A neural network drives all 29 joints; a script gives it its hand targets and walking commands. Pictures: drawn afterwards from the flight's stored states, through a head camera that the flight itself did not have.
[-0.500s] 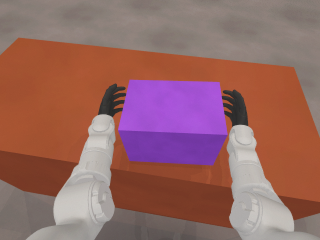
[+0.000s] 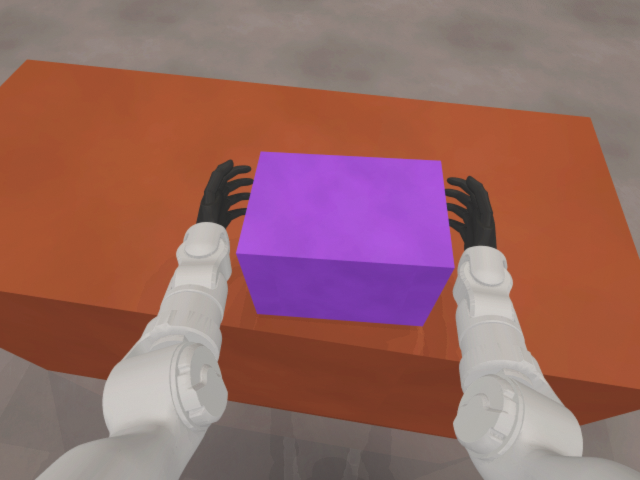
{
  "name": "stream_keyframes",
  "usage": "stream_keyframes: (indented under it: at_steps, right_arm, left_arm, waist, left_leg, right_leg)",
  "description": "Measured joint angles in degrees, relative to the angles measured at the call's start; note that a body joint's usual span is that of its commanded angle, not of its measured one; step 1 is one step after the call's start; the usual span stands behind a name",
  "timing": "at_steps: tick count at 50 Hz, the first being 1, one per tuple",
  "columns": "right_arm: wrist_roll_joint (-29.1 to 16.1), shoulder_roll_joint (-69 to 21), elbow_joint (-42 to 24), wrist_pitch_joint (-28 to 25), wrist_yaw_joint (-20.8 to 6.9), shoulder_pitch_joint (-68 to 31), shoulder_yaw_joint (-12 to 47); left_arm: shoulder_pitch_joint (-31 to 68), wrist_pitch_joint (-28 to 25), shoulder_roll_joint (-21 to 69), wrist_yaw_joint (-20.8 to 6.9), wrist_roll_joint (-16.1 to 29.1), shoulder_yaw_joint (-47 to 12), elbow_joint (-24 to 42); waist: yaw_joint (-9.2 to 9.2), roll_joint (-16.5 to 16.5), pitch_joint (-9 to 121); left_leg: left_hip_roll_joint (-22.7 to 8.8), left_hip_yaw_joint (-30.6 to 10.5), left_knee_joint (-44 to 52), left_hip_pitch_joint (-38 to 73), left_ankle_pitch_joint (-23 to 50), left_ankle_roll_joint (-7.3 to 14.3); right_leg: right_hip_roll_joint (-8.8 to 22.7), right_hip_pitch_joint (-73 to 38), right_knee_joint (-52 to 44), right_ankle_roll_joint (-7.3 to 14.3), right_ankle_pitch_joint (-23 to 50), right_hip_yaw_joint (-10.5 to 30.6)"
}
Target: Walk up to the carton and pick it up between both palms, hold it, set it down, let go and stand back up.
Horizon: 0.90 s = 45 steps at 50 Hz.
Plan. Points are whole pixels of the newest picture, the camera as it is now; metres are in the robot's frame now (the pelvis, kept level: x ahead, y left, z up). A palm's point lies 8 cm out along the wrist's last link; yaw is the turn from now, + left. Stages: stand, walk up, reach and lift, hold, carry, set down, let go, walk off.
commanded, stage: set down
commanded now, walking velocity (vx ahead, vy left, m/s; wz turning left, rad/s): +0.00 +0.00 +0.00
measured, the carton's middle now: (344, 241) +0.43 -0.04 -0.01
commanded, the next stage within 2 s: none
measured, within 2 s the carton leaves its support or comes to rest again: rests again in 0.38 s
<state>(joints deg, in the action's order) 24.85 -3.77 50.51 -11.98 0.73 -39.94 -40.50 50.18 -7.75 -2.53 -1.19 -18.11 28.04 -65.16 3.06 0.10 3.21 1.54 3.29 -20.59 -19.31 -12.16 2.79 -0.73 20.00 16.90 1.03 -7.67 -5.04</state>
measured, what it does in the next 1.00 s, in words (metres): stands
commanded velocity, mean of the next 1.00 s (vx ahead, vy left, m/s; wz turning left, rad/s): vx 0.00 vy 0.00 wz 0.00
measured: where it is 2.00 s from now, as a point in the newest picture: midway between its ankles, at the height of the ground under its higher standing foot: outside the picture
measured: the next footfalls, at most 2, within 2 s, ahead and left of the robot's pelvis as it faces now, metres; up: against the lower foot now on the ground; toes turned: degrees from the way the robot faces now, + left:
none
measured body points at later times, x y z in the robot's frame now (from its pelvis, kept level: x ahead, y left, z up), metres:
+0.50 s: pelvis +0.01 -0.01 +0.00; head +0.10 +0.00 +0.44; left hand +0.46 +0.14 +0.03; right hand +0.41 -0.21 +0.03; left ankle -0.03 +0.08 -0.75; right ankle +0.00 -0.11 -0.75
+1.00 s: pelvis +0.00 -0.01 +0.00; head +0.10 +0.00 +0.44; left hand +0.46 +0.14 +0.03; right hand +0.41 -0.21 +0.03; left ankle -0.03 +0.08 -0.75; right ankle +0.00 -0.11 -0.75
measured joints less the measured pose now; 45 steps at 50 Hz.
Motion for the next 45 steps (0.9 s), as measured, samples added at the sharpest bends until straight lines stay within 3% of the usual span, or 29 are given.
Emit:
stream_keyframes:
  at_steps: [14, 23, 32, 45]
  right_arm:
    - [3.19, 0.01, 1.05, -0.79, -0.15, -1.47, -2.8]
    - [2.84, -0.76, 0.62, -2.28, 0.21, -0.67, -1.98]
    - [2.24, 0.01, 3.26, -5.24, 0.81, -0.87, -1.97]
    - [2.35, 0.53, 3.83, -4.9, 0.63, -2.68, -2.39]
  left_arm:
    - [2.66, -2.66, -0.76, 0.53, -1.62, 1.06, -3.63]
    - [1.68, -4.6, -1.29, -0.3, -2.39, 1.49, -3.3]
    - [1.15, -7.36, -1.36, 0.58, -1.75, 0.48, -4.28]
    - [3.34, -8.17, -1.89, 0.68, -2.82, 2.44, -6.21]
  waist:
    - [-0.38, 0.09, 1.29]
    - [0.03, -0.53, 1.12]
    - [0.29, 0.01, 2.83]
    - [0.12, -0.22, 2.24]
  left_leg:
    - [0.3, -0.69, 1.44, -1.86, 1.14, -0.04]
    - [0.16, -0.94, 1.7, -3.34, 1.16, -0.32]
    - [0.06, -1.14, 0.34, -5.75, 0.64, -0.39]
    - [0.16, -0.71, 0.09, -6.96, 1.13, -0.08]
  right_leg:
    - [0.29, 2.24, -0.09, 0.22, 0.14, -0.7]
    - [0.14, 3.73, -0.2, 0.41, 0.01, -0.96]
    - [0.1, 5.61, 0.17, 0.44, -0.08, -1.21]
    - [0.25, 7.1, 0.79, 0.45, 0.34, -0.86]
